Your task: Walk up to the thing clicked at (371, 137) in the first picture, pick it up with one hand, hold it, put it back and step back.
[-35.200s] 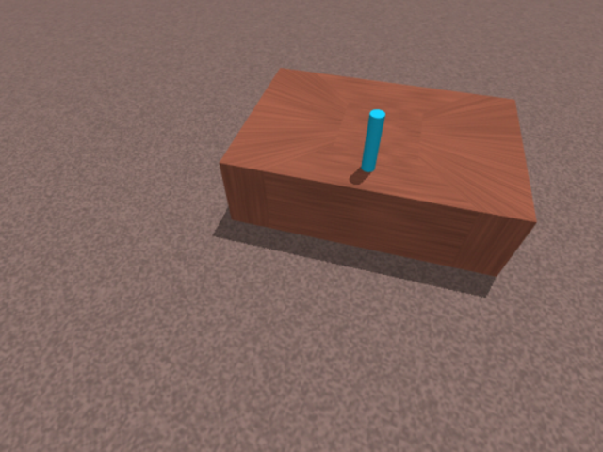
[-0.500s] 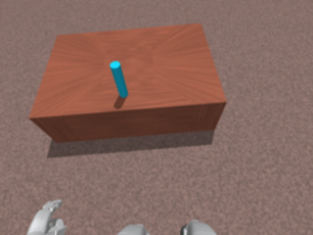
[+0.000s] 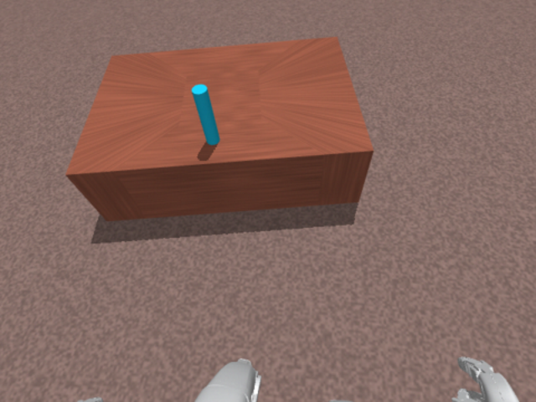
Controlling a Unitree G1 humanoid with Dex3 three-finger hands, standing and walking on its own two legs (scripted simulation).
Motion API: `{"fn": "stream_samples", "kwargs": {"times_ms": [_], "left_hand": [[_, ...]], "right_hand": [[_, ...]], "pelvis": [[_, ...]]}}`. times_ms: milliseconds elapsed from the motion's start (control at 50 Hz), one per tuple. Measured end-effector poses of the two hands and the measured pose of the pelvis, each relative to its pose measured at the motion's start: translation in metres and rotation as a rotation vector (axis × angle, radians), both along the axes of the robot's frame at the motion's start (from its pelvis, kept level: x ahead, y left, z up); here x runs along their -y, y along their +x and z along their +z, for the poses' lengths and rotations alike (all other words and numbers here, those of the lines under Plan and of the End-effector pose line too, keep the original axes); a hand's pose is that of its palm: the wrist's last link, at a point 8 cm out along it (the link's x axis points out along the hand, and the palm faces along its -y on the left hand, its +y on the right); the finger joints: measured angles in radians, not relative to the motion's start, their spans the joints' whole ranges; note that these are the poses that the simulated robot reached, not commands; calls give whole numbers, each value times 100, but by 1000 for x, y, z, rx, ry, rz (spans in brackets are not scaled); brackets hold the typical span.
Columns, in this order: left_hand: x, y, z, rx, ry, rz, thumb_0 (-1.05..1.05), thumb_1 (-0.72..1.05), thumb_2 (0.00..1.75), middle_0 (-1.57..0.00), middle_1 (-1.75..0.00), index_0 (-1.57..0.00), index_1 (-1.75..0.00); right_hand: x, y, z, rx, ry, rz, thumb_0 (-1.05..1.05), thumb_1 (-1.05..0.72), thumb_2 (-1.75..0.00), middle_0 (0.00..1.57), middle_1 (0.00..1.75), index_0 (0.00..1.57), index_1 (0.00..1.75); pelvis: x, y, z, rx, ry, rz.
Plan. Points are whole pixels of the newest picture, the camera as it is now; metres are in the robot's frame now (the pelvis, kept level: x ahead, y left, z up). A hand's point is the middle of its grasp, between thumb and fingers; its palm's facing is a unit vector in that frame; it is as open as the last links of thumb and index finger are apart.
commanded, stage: step back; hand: left
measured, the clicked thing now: (206, 116) +0.99 +0.32 -0.31
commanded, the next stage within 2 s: stand in 1.56 s
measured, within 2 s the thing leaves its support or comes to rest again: neither
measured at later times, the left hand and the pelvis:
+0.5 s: hand out of the picture -0.10 +0.29 -0.14, palm faces +0.09 -0.91 -0.40, open 7.4 cm; pelvis -0.11 +0.01 +0.00, yaw +5 degrees
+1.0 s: hand out of the picture -0.05 +0.31 -0.15, palm faces +0.07 -0.92 -0.38, open 7.4 cm; pelvis -0.09 +0.04 +0.00, yaw +4 degrees
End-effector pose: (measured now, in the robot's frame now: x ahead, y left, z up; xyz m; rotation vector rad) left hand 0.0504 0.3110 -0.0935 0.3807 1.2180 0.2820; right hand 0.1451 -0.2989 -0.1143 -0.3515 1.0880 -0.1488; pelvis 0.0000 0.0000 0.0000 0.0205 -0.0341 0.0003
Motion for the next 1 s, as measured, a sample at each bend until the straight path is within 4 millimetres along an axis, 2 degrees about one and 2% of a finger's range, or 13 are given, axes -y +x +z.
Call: {"fn": "stream_samples", "kwargs": {"times_ms": [60,160,240,300,360,420,540,620,700,840,920,1000], "left_hand": [[-3,-21,12,-6,30,19,1,90,90,-21,-30,-20,-30],[-14,-45,20,55,77,25,0,90,90,-21,-30,-20,-30],[-27,-69,13,106,77,52,0,90,90,-21,-30,-20,-30],[-37,-91,1,108,59,71,0,90,90,-21,-30,-20,-30],[-36,-117,-5,62,27,87,0,90,90,-20,-30,-20,-30],[-32,-138,-7,20,-12,101,0,90,90,-20,-30,-20,-30],[-16,-168,-12,-46,-37,99,0,90,90,-20,-30,-20,-30],[1,-177,-9,-41,-36,96,1,91,90,-20,-30,-20,-30],[5,-178,0,-27,-37,108,1,90,90,-21,-30,-20,-30],[-14,-157,4,-1,-25,100,0,90,90,-21,-30,-20,-30],[-34,-134,-9,10,-33,84,0,90,90,-21,-30,-20,-30],[-41,-107,-16,22,-55,58,0,90,90,-20,-30,-20,-30]], "right_hand": [[0,-24,0,-18,18,6,0,-90,-90,20,30,20,30],[1,-70,-14,-87,3,36,0,-90,-90,20,30,20,30],[-6,-102,-20,-139,-12,72,1,-90,-90,20,30,20,30],[-13,-127,-17,-152,-17,75,1,-90,-90,20,30,20,30],[-16,-152,-6,-143,-12,57,1,-90,-90,20,30,20,30],[-15,-168,4,-136,-19,38,1,-90,-90,20,30,20,30],[-5,-167,4,-86,-8,27,1,-90,-90,20,30,21,30],[1,-161,-2,-74,2,20,1,-90,-90,20,30,20,30],[-2,-152,2,-73,18,38,1,-90,-90,20,30,20,30],[-13,-136,2,-83,5,53,1,-90,-90,20,30,20,30],[-28,-128,0,-79,-14,39,1,-90,-90,20,30,20,30],[-45,-123,5,-63,-6,24,1,-90,-90,20,30,20,30]], "pelvis": [[2,-16,6,-11,25,19],[1,-49,1,-11,10,68],[-3,-76,-7,4,-1,120],[-9,-94,-10,24,24,128],[-14,-103,-5,25,9,116],[-13,-108,1,21,-9,116],[-4,-114,0,1,5,76],[2,-115,1,20,-41,74],[2,-112,8,16,-10,65],[-13,-101,8,11,-12,85],[-27,-93,1,12,-4,89],[-36,-86,1,7,-9,63]]}}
